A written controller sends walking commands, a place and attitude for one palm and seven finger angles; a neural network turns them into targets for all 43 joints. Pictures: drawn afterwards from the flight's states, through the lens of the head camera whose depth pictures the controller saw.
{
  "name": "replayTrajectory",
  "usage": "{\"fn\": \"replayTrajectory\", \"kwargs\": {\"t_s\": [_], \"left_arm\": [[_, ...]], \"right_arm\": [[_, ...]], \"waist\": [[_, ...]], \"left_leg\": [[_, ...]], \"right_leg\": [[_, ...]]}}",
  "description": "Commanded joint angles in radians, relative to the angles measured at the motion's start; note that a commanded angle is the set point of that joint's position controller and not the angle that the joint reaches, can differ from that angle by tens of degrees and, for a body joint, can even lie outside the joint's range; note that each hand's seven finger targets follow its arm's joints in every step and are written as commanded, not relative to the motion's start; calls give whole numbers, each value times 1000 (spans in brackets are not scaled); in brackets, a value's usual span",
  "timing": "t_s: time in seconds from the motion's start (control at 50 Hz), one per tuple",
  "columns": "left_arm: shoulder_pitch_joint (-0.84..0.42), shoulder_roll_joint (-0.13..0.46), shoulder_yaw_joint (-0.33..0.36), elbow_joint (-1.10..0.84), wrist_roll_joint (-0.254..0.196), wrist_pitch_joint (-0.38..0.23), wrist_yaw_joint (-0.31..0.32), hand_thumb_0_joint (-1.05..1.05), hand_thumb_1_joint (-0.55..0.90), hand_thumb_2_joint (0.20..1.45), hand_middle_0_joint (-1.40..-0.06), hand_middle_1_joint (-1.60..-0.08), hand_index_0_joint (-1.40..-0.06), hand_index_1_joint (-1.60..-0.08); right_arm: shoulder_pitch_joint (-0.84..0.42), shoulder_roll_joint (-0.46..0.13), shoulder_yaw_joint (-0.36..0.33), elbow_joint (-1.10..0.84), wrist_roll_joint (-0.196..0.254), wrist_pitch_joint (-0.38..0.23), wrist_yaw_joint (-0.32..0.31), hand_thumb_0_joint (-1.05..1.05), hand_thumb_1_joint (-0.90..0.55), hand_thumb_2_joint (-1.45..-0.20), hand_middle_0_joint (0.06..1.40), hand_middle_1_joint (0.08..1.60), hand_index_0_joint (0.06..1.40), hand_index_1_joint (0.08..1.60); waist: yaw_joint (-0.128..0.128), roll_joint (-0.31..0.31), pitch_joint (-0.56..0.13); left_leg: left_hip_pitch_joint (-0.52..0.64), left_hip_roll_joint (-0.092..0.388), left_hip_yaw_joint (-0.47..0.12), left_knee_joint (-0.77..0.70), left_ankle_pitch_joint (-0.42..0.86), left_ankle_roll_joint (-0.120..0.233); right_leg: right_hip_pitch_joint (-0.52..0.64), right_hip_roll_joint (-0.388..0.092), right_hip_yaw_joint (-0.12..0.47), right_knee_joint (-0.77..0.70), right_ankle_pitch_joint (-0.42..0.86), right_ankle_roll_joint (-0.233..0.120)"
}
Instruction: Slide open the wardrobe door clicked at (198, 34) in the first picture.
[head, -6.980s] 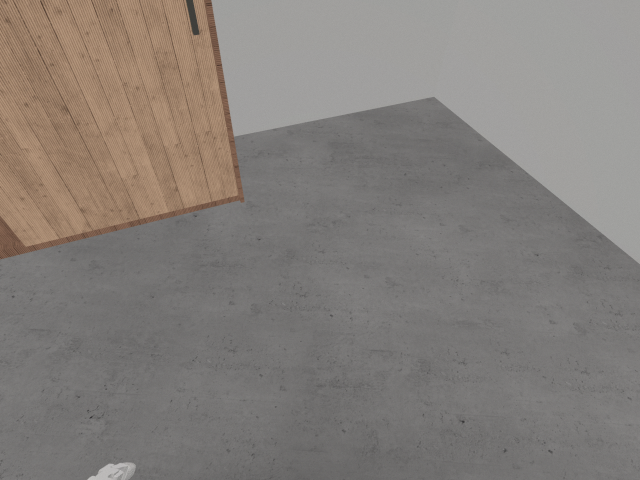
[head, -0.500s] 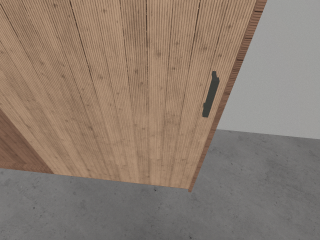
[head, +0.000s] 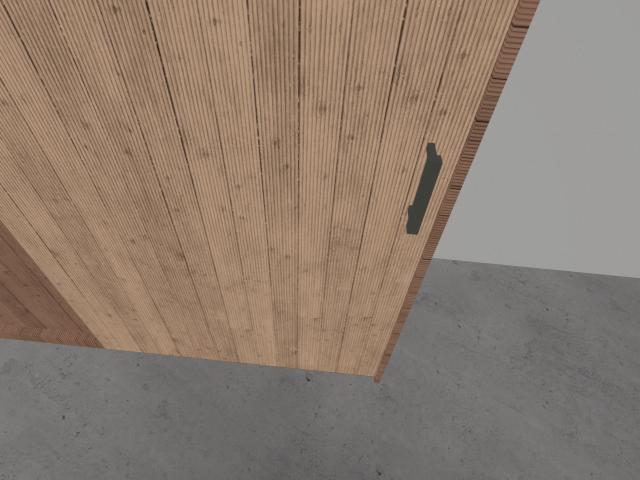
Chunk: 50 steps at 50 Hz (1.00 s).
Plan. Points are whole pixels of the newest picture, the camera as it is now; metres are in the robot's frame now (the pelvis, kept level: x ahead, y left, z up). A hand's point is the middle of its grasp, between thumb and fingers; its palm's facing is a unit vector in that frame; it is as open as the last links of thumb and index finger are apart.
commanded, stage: look again from close up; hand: right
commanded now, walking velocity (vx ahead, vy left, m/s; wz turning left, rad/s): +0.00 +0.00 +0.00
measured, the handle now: (421, 190) +0.53 -0.13 +0.08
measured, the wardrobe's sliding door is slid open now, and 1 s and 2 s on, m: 0.00 0.00 0.00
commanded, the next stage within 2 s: raise the hand with hooked fingers in 0.76 s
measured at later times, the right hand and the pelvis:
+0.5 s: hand out of the picture +0.03 -0.16 -0.17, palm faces +0.02 +0.97 -0.22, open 7.4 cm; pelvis +0.01 +0.02 +0.00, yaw -1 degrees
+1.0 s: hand out of the picture +0.15 -0.18 -0.06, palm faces +0.30 +0.95 -0.13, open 7.5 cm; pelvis +0.00 +0.02 -0.01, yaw -2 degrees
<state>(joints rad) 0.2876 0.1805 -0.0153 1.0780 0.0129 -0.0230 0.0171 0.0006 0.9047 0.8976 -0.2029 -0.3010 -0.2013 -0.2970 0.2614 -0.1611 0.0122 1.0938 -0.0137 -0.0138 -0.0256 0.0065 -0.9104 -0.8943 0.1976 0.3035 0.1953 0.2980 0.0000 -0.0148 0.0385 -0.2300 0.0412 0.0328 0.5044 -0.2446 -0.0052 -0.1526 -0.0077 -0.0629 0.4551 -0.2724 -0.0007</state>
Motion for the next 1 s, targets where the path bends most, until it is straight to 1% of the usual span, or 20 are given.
{"fn": "replayTrajectory", "kwargs": {"t_s": [0.0, 0.08, 0.18, 0.36, 0.4, 0.44, 0.48, 0.6, 0.66, 0.72, 0.8, 0.82, 0.84, 0.86, 0.88, 0.9, 0.92, 0.94, 0.96, 0.98], "left_arm": [[39, 96, 22, -23, 0, -15, 9, 0, 900, 900, -200, -300, -200, -300], [26, 102, 22, -15, 1, -15, 11, 0, 900, 900, -200, -300, -200, -300], [15, 103, 22, -9, 1, -12, 12, 0, 900, 900, -200, -300, -200, -300], [8, 105, 23, -3, 2, -10, 11, 0, 900, 900, -200, -300, -200, -300], [13, 99, 24, -2, 2, -9, 11, 0, 900, 900, -200, -300, -200, -300], [7, 106, 25, -2, 3, -11, 11, 0, 900, 900, -200, -300, -200, -300], [5, 109, 25, -1, 3, -11, 12, 0, 900, 900, -200, -300, -200, -300], [6, 101, 25, 2, 3, -9, 12, 0, 900, 900, -200, -300, -200, -300], [7, 107, 24, 3, 4, -7, 11, 0, 900, 900, -200, -300, -200, -300], [9, 111, 24, 5, 4, -9, 11, 0, 900, 900, -200, -300, -200, -300], [11, 106, 25, 6, 3, -9, 12, 0, 900, 900, -200, -300, -200, -300], [7, 113, 26, 5, 4, -9, 12, 0, 900, 900, -200, -300, -200, -300], [-96, 116, 39, -52, -11, -10, 4, 0, 900, 900, -200, -300, -200, -300], [-78, 255, 52, -393, -55, -167, 52, 0, 900, 900, -200, -300, -200, -300], [-132, 177, 54, -344, -37, -242, 90, 0, 900, 900, -200, -300, -200, -300], [-139, 140, 53, -361, -58, -267, 81, 0, 900, 900, -200, -300, -200, -300], [-113, 159, 48, -347, -67, -281, 73, 0, 900, 900, -200, -300, -200, -300], [-134, 183, 69, -397, -55, -299, 72, 0, 900, 900, -200, -300, -200, -300], [-115, 194, 88, -411, -37, -309, 66, 0, 900, 900, -200, -300, -200, -300], [-132, 184, 94, -441, -26, -317, 56, 0, 900, 900, -200, -300, -200, -300]], "right_arm": [[32, -132, -28, -40, 0, -17, -6, 0, -900, -900, 200, 300, 200, 300], [30, -138, -29, -34, 2, -19, -4, 0, -900, -900, 200, 300, 200, 300], [21, -141, -31, -31, 2, -18, -3, 0, -900, -900, 200, 300, 200, 300], [9, -153, -35, -35, 1, -20, -2, 0, -900, -900, 200, 300, 200, 300], [7, -156, -37, -39, 0, -21, -3, 0, -900, -900, 200, 300, 200, 300], [5, -156, -38, -40, 2, -21, -3, 0, -900, -900, 200, 300, 200, 300], [3, -160, -38, -41, 3, -21, -1, 0, -900, -900, 200, 300, 200, 300], [-2, -159, -40, -40, 1, -20, -1, 0, -900, -900, 200, 300, 200, 300], [-10, -165, -41, -43, 2, -18, 0, 0, -900, -900, 200, 300, 200, 300], [-6, -164, -42, -43, 2, -19, 0, 0, -900, -900, 200, 300, 200, 300], [-5, -165, -41, -44, 1, -20, 0, 0, -900, -900, 200, 300, 200, 300], [-2, -165, -42, -43, 2, -20, 0, 0, -900, -900, 200, 300, 200, 300], [141, -149, -40, 12, 1, -31, -43, 0, -900, -900, 200, 300, 200, 300], [-668, -397, -204, -1506, 212, -271, -31, 0, -877, -890, 202, 315, 202, 315], [-131, -341, -221, -1240, 125, -229, -77, 0, -853, -880, 203, 330, 203, 330], [133, -73, -86, -1071, 177, -112, -91, 0, -830, -870, 205, 345, 205, 345], [63, -16, -52, -1063, 193, -124, -74, 0, -807, -860, 207, 360, 207, 360], [-14, -73, -111, -1077, 210, -184, -59, 0, -783, -850, 208, 375, 208, 375], [49, -82, -153, -1010, 211, -250, -28, 0, -760, -840, 210, 390, 210, 390], [176, -39, -158, -919, 227, -319, 17, 0, -737, -830, 212, 405, 212, 405]], "waist": [[-2, 29, 20], [-2, 27, 3], [-2, 18, 17], [-5, 30, 16], [-3, 52, 3], [-6, 24, 5], [-7, 21, -1], [-7, 26, 9], [-6, 32, 23], [-7, 21, 10], [-6, 37, 5], [-8, 22, 1], [-57, 42, -23], [75, -163, -493], [-34, -274, -450], [-13, -190, -240], [35, -38, -82], [55, 80, 29], [48, 183, 1], [14, 256, 18]], "left_leg": [[25, 71, -82, -103, 92, 42], [33, 76, -88, -108, 130, 45], [26, 75, -92, -116, 130, 46], [37, 79, -95, -132, 132, 49], [50, 76, -92, -132, 146, 51], [47, 78, -92, -128, 154, 51], [51, 79, -90, -130, 148, 51], [53, 76, -86, -137, 149, 52], [41, 78, -94, -151, 96, 53], [50, 76, -93, -147, 113, 52], [58, 77, -87, -146, 133, 52], [57, 79, -88, -146, 135, 52], [84, 161, -168, -137, 566, -1], [207, 60, -107, -52, 437, 35], [180, -4, -40, -1, 258, 63], [77, -5, 26, -22, 116, 46], [-39, -16, 47, -37, 71, 21], [-150, -18, 55, -34, -23, 5], [-214, -20, 54, -19, -116, -3], [-271, -20, 51, 19, -191, -4]], "right_leg": [[-62, -94, 82, -103, 99, -28], [-43, -94, 73, -96, 119, -23], [-43, -97, 70, -98, 113, -18], [-44, -94, 65, -97, 113, -13], [-39, -95, 66, -92, 123, -12], [-38, -96, 70, -96, 135, -12], [-37, -97, 69, -97, 131, -11], [-36, -99, 68, -98, 132, -10], [-47, -97, 69, -105, 106, -9], [-42, -98, 71, -103, 122, -9], [-37, -100, 71, -104, 134, -9], [-35, -99, 69, -101, 135, -8], [-94, -97, 6, 131, 47, 24], [118, 22, 37, -38, 219, -24], [122, 6, 7, -45, 308, -31], [-16, -7, 50, -44, 222, 5], [-70, -8, 52, -16, 143, -8], [-154, -2, 73, 30, 55, -18], [-210, 6, 62, 80, 6, -16], [-299, 10, 62, 133, -41, -11]]}}
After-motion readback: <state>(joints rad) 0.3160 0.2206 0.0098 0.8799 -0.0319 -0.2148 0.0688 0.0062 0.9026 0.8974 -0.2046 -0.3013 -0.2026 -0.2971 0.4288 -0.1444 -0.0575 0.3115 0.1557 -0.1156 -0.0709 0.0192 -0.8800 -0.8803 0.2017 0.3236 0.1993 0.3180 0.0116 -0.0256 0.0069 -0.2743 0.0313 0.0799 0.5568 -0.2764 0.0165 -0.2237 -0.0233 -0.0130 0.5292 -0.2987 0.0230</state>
